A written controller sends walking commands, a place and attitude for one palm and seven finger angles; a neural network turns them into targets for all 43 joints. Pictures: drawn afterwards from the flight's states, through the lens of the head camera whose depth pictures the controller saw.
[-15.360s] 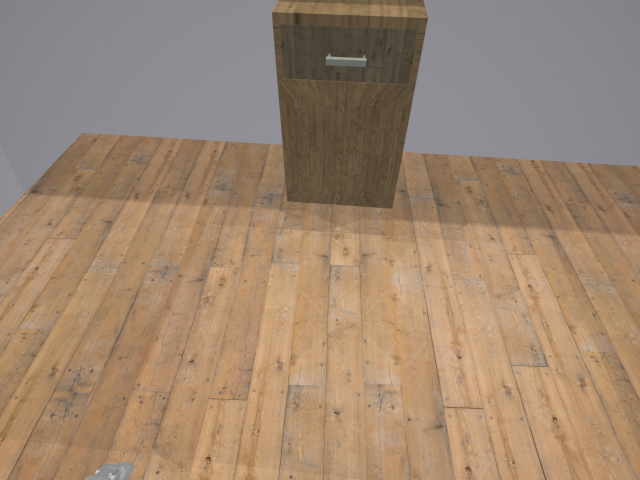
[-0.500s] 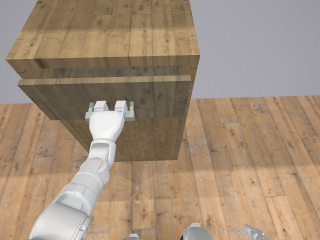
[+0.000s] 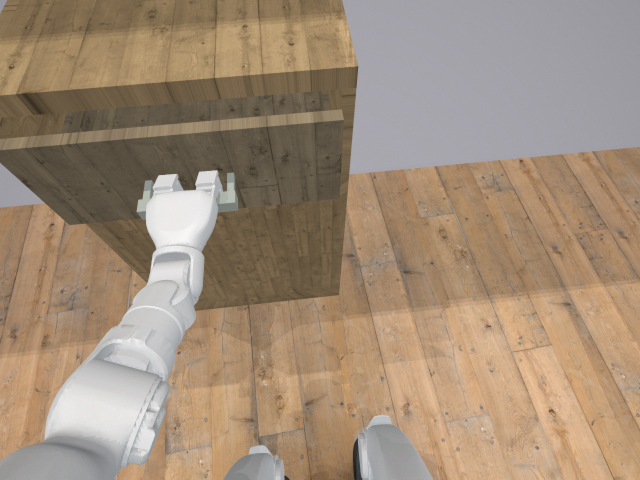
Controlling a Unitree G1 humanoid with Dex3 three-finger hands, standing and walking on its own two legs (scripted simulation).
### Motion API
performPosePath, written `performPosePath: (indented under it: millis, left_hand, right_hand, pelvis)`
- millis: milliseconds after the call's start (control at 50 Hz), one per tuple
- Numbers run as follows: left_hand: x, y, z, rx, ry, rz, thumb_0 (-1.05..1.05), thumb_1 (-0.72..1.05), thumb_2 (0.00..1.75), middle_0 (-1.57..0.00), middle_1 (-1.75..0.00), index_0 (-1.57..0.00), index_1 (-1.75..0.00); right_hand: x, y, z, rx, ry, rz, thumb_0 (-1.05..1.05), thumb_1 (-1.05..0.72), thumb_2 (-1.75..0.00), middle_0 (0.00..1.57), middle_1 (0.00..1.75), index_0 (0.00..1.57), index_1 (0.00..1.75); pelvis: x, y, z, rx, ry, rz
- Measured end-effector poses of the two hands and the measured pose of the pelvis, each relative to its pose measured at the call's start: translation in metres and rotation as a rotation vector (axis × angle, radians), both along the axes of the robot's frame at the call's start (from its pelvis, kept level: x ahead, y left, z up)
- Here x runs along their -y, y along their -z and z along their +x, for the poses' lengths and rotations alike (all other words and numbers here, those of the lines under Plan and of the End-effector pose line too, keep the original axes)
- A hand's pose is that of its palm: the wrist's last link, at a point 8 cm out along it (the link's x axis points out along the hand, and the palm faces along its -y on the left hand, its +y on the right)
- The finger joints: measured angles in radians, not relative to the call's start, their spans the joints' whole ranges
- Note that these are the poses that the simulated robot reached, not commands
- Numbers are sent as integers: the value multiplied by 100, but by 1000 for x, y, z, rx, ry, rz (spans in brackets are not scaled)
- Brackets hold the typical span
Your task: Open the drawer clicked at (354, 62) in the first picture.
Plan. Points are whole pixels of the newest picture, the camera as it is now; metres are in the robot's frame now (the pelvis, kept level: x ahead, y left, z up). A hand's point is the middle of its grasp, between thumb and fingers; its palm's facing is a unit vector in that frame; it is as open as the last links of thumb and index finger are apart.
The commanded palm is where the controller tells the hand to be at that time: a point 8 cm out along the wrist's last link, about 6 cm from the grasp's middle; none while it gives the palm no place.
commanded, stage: pull the drawer open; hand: left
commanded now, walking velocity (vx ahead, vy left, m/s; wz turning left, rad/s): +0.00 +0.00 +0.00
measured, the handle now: (189, 194) +0.51 +0.16 -0.01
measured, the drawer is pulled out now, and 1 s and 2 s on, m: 0.05 0.14 0.24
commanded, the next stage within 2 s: none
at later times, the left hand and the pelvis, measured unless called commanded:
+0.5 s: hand (195, 273) +0.39 +0.15 -0.03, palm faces +0.00 -0.07 -1.00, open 5.9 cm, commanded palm +0.33 +0.16 +0.02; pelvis +0.04 +0.00 +0.02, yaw -1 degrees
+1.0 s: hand (193, 290) +0.37 +0.15 -0.03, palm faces -0.02 -0.03 -1.00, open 5.9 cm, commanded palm +0.34 +0.15 +0.02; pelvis +0.02 -0.01 +0.02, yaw +1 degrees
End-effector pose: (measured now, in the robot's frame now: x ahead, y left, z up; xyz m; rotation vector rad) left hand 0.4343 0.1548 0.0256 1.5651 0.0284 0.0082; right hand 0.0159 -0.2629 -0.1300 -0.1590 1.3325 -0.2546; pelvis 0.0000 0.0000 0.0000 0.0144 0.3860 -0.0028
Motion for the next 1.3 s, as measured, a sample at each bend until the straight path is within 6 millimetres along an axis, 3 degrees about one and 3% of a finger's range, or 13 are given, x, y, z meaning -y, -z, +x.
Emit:
performPosePath:
  millis: [140, 280, 400, 600, 680, 760, 880, 1160, 1300]
  left_hand:
    - [0, -1, 0, -15, -5, -1, 0, 72, 81, -35, -134, -35, -133]
    - [0, -1, -12, -20, 2, -26, 0, 74, 78, -31, -134, -34, -129]
    - [0, 1, -37, 3, 3, -52, 1, 75, 78, -28, -134, -33, -127]
    - [3, 0, -85, 6, -24, -76, 2, 74, 79, -27, -135, -34, -127]
    - [3, 1, -88, 25, -15, -57, 1, 73, 81, -29, -135, -34, -129]
    - [3, 1, -88, 20, -19, -44, 1, 72, 82, -31, -135, -34, -130]
    - [4, -1, -86, -3, -27, -35, 1, 71, 83, -32, -134, -35, -132]
    - [4, 0, -86, 1, -18, -5, 0, 71, 84, -33, -134, -35, -133]
    - [5, 0, -86, -1, -23, -3, 0, 71, 84, -33, -134, -35, -133]
  right_hand:
    - [2, -3, 3, 29, 4, -8, 1, -91, -90, 20, 29, 20, 30]
    - [-3, -7, 32, 89, 6, 17, 1, -91, -90, 20, 29, 20, 30]
    - [-11, -13, 75, 147, -26, 46, 1, -91, -90, 20, 29, 20, 30]
    - [-21, -36, 171, 305, -125, 52, 1, -91, -90, 20, 29, 20, 30]
    - [-25, -41, 199, 354, -185, 30, 1, -91, -90, 20, 29, 20, 30]
    - [-30, -44, 212, 393, -204, 34, 1, -91, -90, 20, 29, 20, 30]
    - [-34, -41, 199, 394, -192, 53, 1, -91, -90, 20, 29, 20, 30]
    - [-10, -12, 100, 224, -102, 36, 1, -90, -90, 20, 29, 20, 30]
    - [3, -9, 72, 199, -72, 16, 1, -90, -90, 20, 29, 20, 30]
  pelvis:
    - [0, -1, -2, 0, 6, 2]
    - [-1, -7, 9, 8, 24, 2]
    - [-2, -13, 25, 26, 26, -3]
    - [-2, -22, 47, 73, 8, -15]
    - [0, -20, 46, 83, -10, -16]
    - [2, -18, 43, 92, -17, -14]
    - [5, -18, 35, 104, -17, -7]
    - [11, -13, 10, 101, -6, 9]
    - [13, -11, -1, 102, -1, 17]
